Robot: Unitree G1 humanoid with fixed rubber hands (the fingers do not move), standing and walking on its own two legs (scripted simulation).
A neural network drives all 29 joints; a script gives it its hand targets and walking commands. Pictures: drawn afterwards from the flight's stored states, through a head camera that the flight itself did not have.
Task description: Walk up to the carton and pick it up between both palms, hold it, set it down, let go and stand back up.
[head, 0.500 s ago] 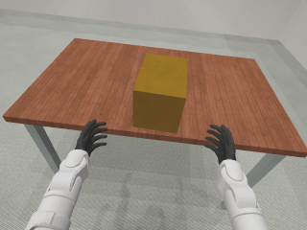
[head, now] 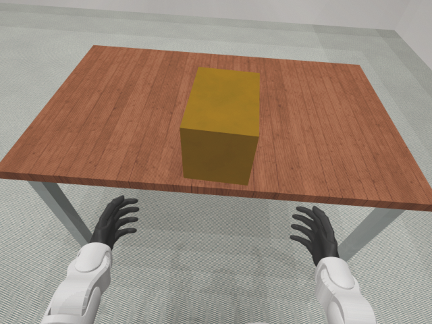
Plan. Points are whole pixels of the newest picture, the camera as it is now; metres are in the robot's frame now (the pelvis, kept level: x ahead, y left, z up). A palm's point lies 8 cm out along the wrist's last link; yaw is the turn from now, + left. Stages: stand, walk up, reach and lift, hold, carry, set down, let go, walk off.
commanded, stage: set down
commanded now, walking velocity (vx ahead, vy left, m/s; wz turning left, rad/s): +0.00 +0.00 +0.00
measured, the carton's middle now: (222, 124) +0.56 -0.01 +0.02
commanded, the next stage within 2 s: let go in 1.64 s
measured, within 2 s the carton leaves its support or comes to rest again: neither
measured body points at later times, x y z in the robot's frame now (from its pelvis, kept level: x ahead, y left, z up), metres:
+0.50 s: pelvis +0.07 -0.01 +0.01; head +0.09 +0.00 +0.46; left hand +0.23 +0.22 -0.02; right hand +0.24 -0.19 -0.01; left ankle +0.03 +0.12 -0.73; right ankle +0.06 -0.11 -0.73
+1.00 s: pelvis +0.05 +0.01 +0.01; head +0.05 +0.01 +0.46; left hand +0.21 +0.23 -0.04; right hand +0.21 -0.19 -0.04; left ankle +0.03 +0.12 -0.73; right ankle +0.06 -0.11 -0.73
